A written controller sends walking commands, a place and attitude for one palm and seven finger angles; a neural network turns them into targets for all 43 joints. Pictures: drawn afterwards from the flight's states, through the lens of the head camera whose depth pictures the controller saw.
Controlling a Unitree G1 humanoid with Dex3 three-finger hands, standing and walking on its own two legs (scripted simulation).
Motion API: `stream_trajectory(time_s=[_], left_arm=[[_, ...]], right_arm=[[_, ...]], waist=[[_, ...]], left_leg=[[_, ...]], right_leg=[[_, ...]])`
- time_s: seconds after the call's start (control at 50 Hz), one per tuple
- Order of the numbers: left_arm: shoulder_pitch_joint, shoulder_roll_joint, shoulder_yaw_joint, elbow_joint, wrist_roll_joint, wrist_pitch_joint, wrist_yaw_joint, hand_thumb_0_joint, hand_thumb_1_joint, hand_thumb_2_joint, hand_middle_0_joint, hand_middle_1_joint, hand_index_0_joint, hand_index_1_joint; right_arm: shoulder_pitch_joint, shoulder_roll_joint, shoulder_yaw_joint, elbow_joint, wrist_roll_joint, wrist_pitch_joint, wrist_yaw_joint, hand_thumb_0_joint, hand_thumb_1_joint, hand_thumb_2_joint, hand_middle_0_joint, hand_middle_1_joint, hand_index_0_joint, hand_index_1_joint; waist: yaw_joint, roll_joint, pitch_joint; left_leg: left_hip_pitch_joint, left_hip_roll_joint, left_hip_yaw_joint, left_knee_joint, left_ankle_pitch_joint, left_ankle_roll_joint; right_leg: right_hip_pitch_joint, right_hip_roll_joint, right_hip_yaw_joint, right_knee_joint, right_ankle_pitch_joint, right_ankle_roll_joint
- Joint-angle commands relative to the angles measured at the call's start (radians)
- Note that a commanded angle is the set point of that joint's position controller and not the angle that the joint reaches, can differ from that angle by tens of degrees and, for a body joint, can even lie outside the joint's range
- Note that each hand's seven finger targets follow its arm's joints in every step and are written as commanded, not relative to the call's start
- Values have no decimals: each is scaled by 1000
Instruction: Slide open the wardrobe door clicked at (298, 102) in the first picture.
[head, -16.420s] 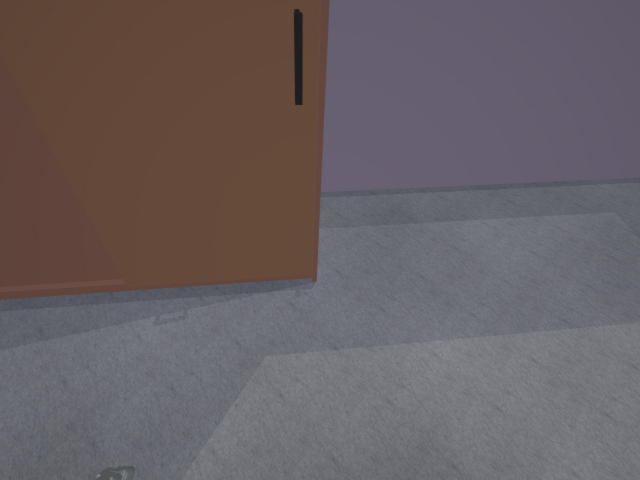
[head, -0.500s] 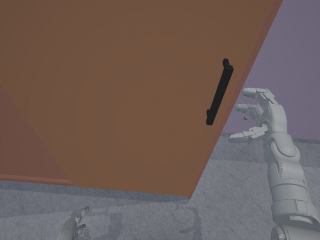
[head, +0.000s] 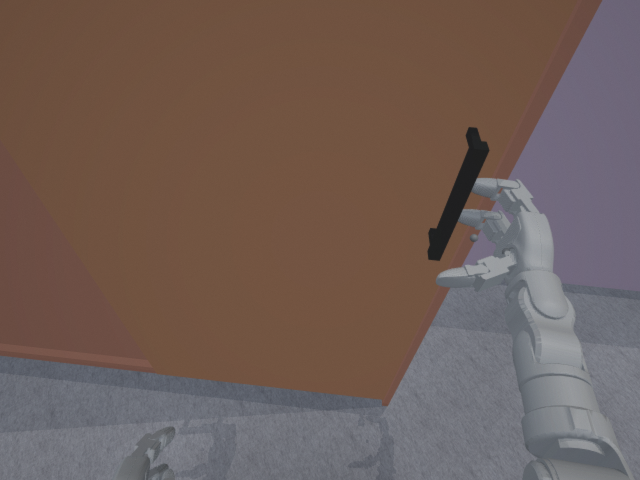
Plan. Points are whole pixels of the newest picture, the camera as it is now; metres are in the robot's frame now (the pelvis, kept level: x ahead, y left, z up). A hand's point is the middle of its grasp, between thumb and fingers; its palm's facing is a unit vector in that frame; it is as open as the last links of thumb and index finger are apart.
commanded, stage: feel for the door with the fingertips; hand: right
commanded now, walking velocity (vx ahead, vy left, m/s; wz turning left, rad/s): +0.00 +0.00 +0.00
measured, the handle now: (451, 199) +0.46 -0.13 +0.13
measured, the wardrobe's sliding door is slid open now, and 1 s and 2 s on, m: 0.00 0.00 0.00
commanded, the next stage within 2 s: slide the fingers in behind the handle in 0.38 s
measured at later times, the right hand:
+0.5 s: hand (479, 225) +0.42 -0.16 +0.13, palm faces +0.01 +1.00 +0.00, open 13.7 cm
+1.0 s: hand (471, 230) +0.41 -0.15 +0.13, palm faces +0.00 +1.00 +0.01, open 13.9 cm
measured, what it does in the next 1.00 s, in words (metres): stands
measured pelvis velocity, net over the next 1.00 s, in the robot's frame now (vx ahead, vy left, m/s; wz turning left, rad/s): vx -0.01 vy -0.01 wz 0.00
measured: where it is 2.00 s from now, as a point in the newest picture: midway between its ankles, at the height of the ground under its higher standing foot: outside the picture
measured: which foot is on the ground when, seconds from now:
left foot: down 0.00-1.00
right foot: down 0.00-1.00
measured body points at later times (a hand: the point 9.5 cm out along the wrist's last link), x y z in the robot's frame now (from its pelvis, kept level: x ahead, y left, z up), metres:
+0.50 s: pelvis +0.00 +0.00 +0.00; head +0.02 +0.00 +0.45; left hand +0.10 +0.25 -0.11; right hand +0.41 -0.21 +0.13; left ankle -0.01 +0.10 -0.73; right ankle -0.01 -0.12 -0.73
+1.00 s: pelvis -0.01 -0.01 +0.00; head +0.01 +0.00 +0.45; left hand +0.10 +0.24 -0.11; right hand +0.40 -0.20 +0.13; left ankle -0.01 +0.10 -0.73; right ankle -0.01 -0.12 -0.73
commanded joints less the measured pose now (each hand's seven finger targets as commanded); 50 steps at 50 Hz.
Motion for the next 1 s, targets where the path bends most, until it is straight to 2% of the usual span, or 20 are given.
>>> stream_trajectory(time_s=[0.0,0.02,0.08,0.14,0.16,0.2,0.26,0.34,0.36,0.48,0.54,0.56,0.6,0.66,0.74,0.78,0.8,0.86,0.96,0.98], left_arm=[[-53,123,40,-135,-8,-41,18,0,900,900,-200,-300,-200,-300],[-55,120,40,-135,-8,-43,20,0,900,900,-200,-300,-200,-300],[-48,123,39,-125,-10,-41,24,0,900,900,-200,-300,-200,-300],[-44,129,36,-111,-12,-40,30,0,900,900,-200,-300,-200,-300],[-35,133,38,-107,-11,-37,30,0,900,900,-200,-300,-200,-300],[-35,129,38,-109,-11,-38,27,0,900,900,-200,-300,-200,-300],[-21,136,39,-109,-7,-34,23,0,900,900,-200,-300,-200,-300],[-14,133,41,-111,-6,-30,19,0,900,900,-200,-300,-200,-300],[-8,134,41,-110,-5,-28,17,0,900,900,-200,-300,-200,-300],[3,138,45,-104,-5,-27,14,0,900,900,-200,-300,-200,-300],[0,135,44,-106,-7,-30,13,0,900,900,-200,-300,-200,-300],[7,139,45,-106,-5,-27,12,0,900,900,-200,-300,-200,-300],[2,134,43,-108,-7,-31,11,0,900,900,-200,-300,-200,-300],[10,144,44,-103,-5,-30,12,0,900,900,-200,-300,-200,-300],[4,134,44,-111,-6,-39,7,0,900,900,-200,-300,-200,-300],[8,135,46,-114,-4,-40,3,0,900,900,-200,-300,-200,-300],[4,132,48,-117,-5,-41,1,0,900,900,-200,-300,-200,-300],[0,133,46,-114,-5,-45,0,0,900,900,-200,-300,-200,-300],[-9,133,48,-112,-3,-46,1,0,900,900,-200,-300,-200,-300],[-15,127,46,-114,-4,-48,-1,0,900,900,-200,-300,-200,-300]], right_arm=[[-445,-221,-62,-244,5,-63,0,0,500,-300,300,1200,300,1200],[-463,-211,-55,-254,7,-64,3,0,500,-300,300,1200,300,1200],[-482,-187,-36,-207,22,-65,17,0,500,-300,300,1200,300,1200],[-526,-188,-29,-132,27,-61,31,0,500,-300,300,1200,300,1200],[-540,-198,-32,-120,23,-63,33,0,500,-300,300,1200,300,1200],[-549,-192,-29,-113,18,-67,33,0,500,-300,300,1200,300,1200],[-530,-220,-62,-66,20,-73,30,0,500,-300,300,1200,300,1200],[-574,-236,-74,-71,12,-95,21,0,500,-300,300,1200,300,1200],[-595,-224,-52,-71,6,-98,20,0,500,-300,300,1200,300,1200],[-606,-253,-87,-43,7,-111,17,0,500,-300,300,1200,300,1200],[-582,-226,-69,-35,9,-114,21,0,500,-300,300,1200,300,1200],[-576,-225,-69,-26,10,-114,20,0,500,-300,300,1200,300,1200],[-594,-207,-51,-43,10,-117,19,0,500,-300,300,1200,300,1200],[-575,-249,-83,-5,4,-117,12,0,500,-300,300,1200,300,1200],[-601,-195,-43,-54,1,-127,10,0,500,-300,300,1200,300,1200],[-560,-209,-61,-74,2,-127,7,0,500,-300,300,1200,300,1200],[-535,-182,-44,-81,4,-125,6,0,500,-300,300,1200,300,1200],[-554,-148,-8,-90,5,-121,1,0,500,-300,300,1200,300,1200],[-565,-169,-27,-123,-5,-115,-28,0,500,-300,300,1200,300,1200],[-594,-147,-1,-156,-10,-119,-31,0,500,-300,300,1200,300,1200]], waist=[[-9,33,-267],[-8,4,-277],[11,65,-265],[24,63,-226],[24,76,-237],[20,38,-258],[9,77,-279],[9,45,-296],[20,57,-290],[15,45,-292],[9,25,-286],[14,56,-286],[16,25,-279],[11,76,-250],[15,9,-284],[1,6,-314],[0,24,-317],[15,41,-272],[8,44,-271],[14,7,-289]], left_leg=[[117,-5,-37,-69,371,-6],[111,-5,-38,-68,379,-4],[101,-9,-35,-76,376,-9],[61,-8,-36,-86,317,-11],[68,-7,-35,-82,313,-9],[62,-6,-36,-76,325,-7],[81,-7,-32,-66,342,-6],[79,-8,-33,-54,366,-4],[74,-9,-29,-51,366,-5],[63,-14,-31,-55,334,-2],[54,-16,-26,-55,310,2],[57,-17,-22,-55,309,1],[41,-19,-22,-57,287,2],[39,-20,-20,-63,248,2],[26,-21,-20,-57,250,5],[49,-22,-20,-49,282,7],[49,-24,-16,-50,287,6],[25,-26,-12,-56,263,5],[25,-26,-14,-57,252,4],[25,-24,-16,-54,261,5]], right_leg=[[114,39,30,-48,241,-43],[128,40,29,-43,250,-43],[127,37,33,-40,241,-46],[106,39,38,-40,189,-44],[105,39,41,-38,193,-45],[118,42,40,-34,205,-45],[99,40,44,-29,223,-44],[102,40,42,-24,245,-42],[102,39,46,-23,252,-44],[97,38,47,-25,228,-43],[97,37,49,-31,217,-38],[95,35,51,-29,222,-41],[100,34,53,-37,204,-38],[69,30,59,-41,174,-40],[108,31,57,-43,184,-36],[115,31,56,-38,221,-35],[124,29,55,-38,226,-34],[114,25,59,-39,206,-35],[118,25,60,-40,201,-36],[135,27,60,-42,210,-33]])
